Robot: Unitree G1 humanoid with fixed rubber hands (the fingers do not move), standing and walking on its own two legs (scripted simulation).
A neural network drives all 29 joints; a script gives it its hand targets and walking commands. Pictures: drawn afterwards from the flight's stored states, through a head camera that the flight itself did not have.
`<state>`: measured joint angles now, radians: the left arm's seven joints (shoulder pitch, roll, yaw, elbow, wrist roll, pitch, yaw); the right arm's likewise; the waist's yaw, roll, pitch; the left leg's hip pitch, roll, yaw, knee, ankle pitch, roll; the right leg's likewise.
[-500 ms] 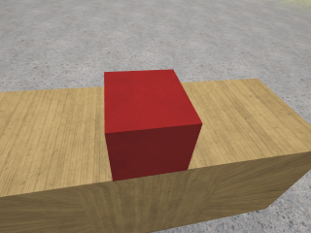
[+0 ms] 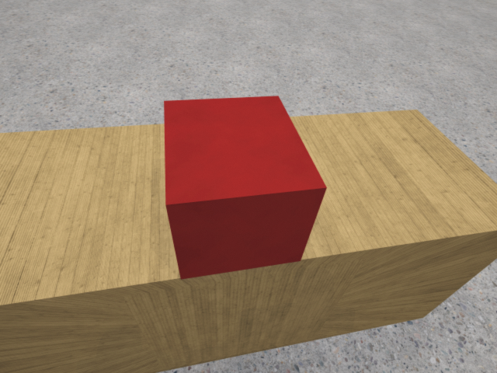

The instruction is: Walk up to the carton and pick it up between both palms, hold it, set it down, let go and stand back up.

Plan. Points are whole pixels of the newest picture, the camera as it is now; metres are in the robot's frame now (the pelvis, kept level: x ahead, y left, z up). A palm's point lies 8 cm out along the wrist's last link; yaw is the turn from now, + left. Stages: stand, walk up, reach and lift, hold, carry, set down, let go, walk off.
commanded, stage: stand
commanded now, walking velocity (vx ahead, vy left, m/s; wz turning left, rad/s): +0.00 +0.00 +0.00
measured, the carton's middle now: (232, 181) +0.51 +0.05 +0.00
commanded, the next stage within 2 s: none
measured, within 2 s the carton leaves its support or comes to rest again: neither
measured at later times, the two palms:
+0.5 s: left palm out of the picture +0.05 +0.28 -0.13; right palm out of the picture +0.06 -0.27 -0.12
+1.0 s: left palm out of the picture +0.05 +0.28 -0.13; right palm out of the picture +0.06 -0.27 -0.12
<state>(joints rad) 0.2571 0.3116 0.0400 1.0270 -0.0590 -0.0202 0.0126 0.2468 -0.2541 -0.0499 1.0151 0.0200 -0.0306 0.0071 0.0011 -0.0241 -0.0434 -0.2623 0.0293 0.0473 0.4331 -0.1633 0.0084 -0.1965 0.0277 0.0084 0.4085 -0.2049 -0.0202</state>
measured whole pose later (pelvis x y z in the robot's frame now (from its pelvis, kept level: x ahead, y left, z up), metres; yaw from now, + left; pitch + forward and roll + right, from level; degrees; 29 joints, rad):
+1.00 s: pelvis +0.00 +0.00 +0.00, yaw +0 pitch -1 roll -1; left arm 0.23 0.31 0.03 1.06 -0.06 -0.03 0.01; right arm 0.20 -0.25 -0.04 1.07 0.02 -0.03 0.01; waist 0.00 -0.01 -0.04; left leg -0.26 0.03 0.05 0.43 -0.16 0.01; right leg -0.20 0.03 0.01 0.41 -0.20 -0.02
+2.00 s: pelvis +0.00 +0.00 +0.00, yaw +0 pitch -1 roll -1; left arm 0.19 0.31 0.03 1.07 -0.06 -0.03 0.01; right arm 0.16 -0.26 -0.05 1.08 0.02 -0.03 0.01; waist 0.00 0.01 -0.01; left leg -0.26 0.03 0.05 0.43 -0.16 0.01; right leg -0.20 0.03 0.01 0.41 -0.20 -0.02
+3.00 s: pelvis +0.01 +0.00 +0.00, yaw +0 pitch +0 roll -1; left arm 0.15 0.31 0.02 1.07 -0.06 -0.03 0.01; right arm 0.14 -0.26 -0.05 1.08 0.02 -0.03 0.01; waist -0.01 0.02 0.00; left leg -0.26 0.03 0.05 0.43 -0.18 0.00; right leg -0.20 0.02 0.01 0.41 -0.22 -0.02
